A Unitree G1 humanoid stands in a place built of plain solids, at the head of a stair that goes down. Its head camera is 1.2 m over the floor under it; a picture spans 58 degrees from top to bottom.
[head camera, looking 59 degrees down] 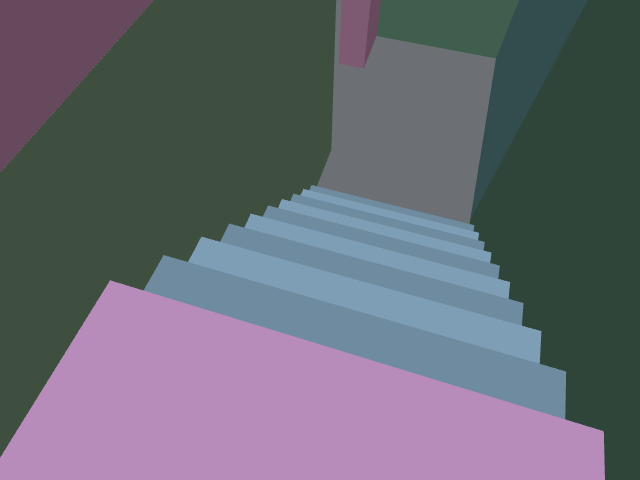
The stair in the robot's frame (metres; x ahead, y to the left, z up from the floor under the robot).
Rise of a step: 0.20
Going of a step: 0.21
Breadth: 1.43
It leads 17 degrees to the right of straight ahead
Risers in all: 10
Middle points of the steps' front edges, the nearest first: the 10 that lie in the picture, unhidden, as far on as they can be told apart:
0.37 -0.04 0.00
0.57 -0.11 -0.20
0.77 -0.17 -0.41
0.97 -0.23 -0.61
1.18 -0.29 -0.82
1.38 -0.36 -1.02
1.58 -0.42 -1.23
1.78 -0.48 -1.43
1.99 -0.55 -1.64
2.19 -0.61 -1.84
